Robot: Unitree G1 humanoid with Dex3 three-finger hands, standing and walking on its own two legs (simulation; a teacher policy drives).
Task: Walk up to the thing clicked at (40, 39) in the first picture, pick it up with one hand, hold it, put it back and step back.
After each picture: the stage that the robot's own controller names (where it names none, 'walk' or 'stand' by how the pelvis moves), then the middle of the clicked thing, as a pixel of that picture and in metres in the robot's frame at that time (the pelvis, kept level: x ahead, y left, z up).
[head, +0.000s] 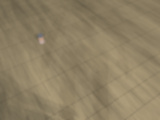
stand; (41, 38) +1.55 +0.49 -0.72
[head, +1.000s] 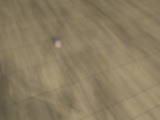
walk; (57, 42) +1.47 +0.21 -0.70
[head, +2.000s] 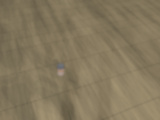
walk; (60, 69) +1.02 +0.17 -0.71
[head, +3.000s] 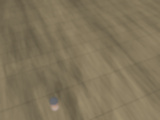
walk; (54, 103) +0.66 +0.21 -0.71
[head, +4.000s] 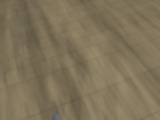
stand; out of the picture +0.46 +0.21 -0.69
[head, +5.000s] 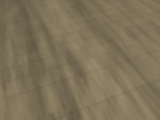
stand; out of the picture +0.43 +0.21 -0.72
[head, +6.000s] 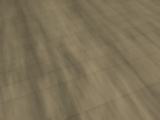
stand; out of the picture +0.39 +0.22 -0.73
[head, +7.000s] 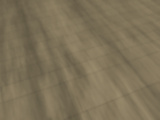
stand; out of the picture +0.39 +0.22 -0.73
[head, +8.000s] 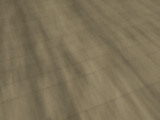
go down; out of the picture +0.39 +0.21 -0.73
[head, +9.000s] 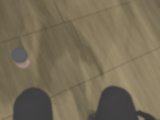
go down; (21, 58) +0.48 +0.24 -0.35
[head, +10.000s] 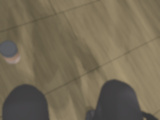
approach; (10, 52) +0.48 +0.26 -0.30
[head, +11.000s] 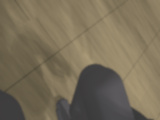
close in; out of the picture +0.45 +0.31 -0.22
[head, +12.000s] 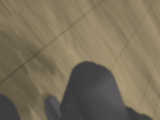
close; out of the picture +0.45 +0.32 -0.23
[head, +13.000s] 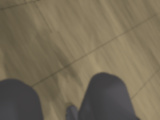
lift; out of the picture +0.39 +0.28 -0.16
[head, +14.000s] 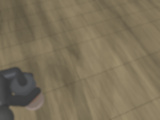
lift; (28, 92) +0.33 +0.18 +0.00
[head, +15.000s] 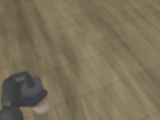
hold; (36, 96) +0.33 +0.16 -0.01
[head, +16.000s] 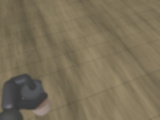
hold; (37, 98) +0.32 +0.17 -0.01
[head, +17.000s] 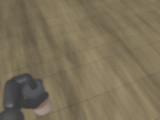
crouch; (38, 98) +0.32 +0.16 -0.01
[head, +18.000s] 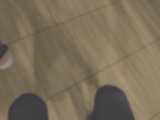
crouch; out of the picture +0.46 +0.24 -0.10
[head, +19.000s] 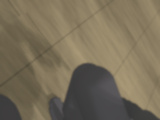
lower; out of the picture +0.42 +0.32 -0.23
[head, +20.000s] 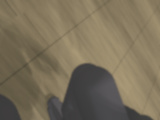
lower; out of the picture +0.42 +0.32 -0.23
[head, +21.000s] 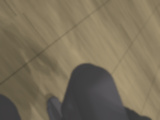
lower; out of the picture +0.42 +0.32 -0.23
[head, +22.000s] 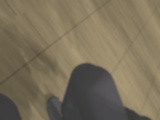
lower; out of the picture +0.42 +0.32 -0.23
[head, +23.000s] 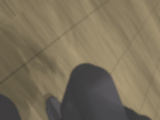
loosen; out of the picture +0.42 +0.32 -0.23
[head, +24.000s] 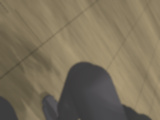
withdraw; out of the picture +0.42 +0.32 -0.23
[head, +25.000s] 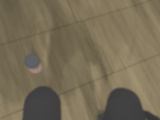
walk; (33, 64) +0.45 +0.24 -0.35
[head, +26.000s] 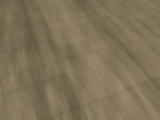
stand; out of the picture +0.38 +0.19 -0.66
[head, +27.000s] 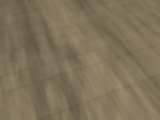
stand; out of the picture +0.39 +0.21 -0.67
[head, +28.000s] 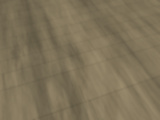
stand; out of the picture +0.38 +0.21 -0.67
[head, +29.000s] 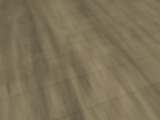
stand; out of the picture +0.39 +0.20 -0.72
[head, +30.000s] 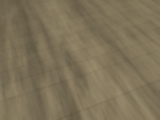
stand; out of the picture +0.37 +0.21 -0.73
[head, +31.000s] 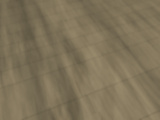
walk; out of the picture +0.39 +0.21 -0.72
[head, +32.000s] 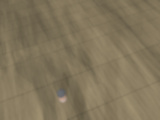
walk; (62, 95) +0.61 +0.20 -0.70
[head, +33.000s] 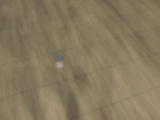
walk; (59, 61) +1.00 +0.18 -0.70
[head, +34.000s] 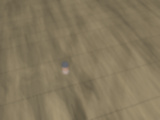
stand; (65, 67) +1.00 +0.18 -0.70
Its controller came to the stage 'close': yes
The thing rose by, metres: 0.70
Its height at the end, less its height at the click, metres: +0.00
